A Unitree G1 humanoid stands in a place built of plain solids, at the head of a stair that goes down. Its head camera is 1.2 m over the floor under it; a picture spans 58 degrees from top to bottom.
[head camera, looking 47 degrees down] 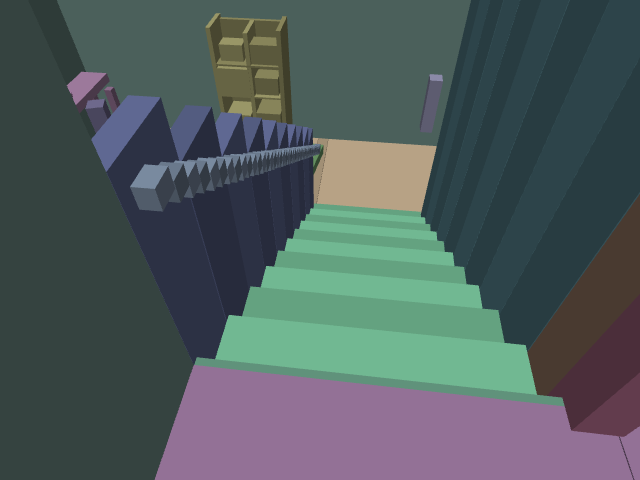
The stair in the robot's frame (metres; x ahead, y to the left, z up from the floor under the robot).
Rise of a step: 0.18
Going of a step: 0.27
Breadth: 1.08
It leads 7 degrees to the right of straight ahead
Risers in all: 11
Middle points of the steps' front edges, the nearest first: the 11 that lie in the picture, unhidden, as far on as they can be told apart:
0.57 -0.16 0.00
0.84 -0.19 -0.18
1.11 -0.23 -0.36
1.37 -0.26 -0.54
1.64 -0.29 -0.71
1.91 -0.32 -0.89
2.17 -0.35 -1.07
2.44 -0.38 -1.25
2.71 -0.41 -1.43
2.97 -0.45 -1.61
3.24 -0.48 -1.79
